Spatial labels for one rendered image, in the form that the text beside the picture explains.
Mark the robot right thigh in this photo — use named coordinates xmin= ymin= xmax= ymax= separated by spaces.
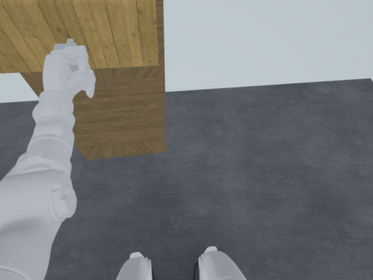
xmin=199 ymin=251 xmax=247 ymax=280

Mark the left robot upper arm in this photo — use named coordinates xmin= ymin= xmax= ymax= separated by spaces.
xmin=0 ymin=169 xmax=77 ymax=280

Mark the handle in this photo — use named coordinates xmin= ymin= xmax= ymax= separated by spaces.
xmin=53 ymin=38 xmax=79 ymax=72

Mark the left robot shin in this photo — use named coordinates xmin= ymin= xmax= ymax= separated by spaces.
xmin=129 ymin=252 xmax=144 ymax=259

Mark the left robot hand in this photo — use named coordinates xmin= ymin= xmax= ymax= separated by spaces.
xmin=43 ymin=45 xmax=96 ymax=100

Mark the cabinet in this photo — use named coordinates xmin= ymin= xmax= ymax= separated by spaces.
xmin=20 ymin=0 xmax=167 ymax=160

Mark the drawer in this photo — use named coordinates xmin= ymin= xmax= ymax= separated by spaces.
xmin=0 ymin=0 xmax=159 ymax=74

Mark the left robot forearm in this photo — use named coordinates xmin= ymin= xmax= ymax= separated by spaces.
xmin=0 ymin=89 xmax=75 ymax=182

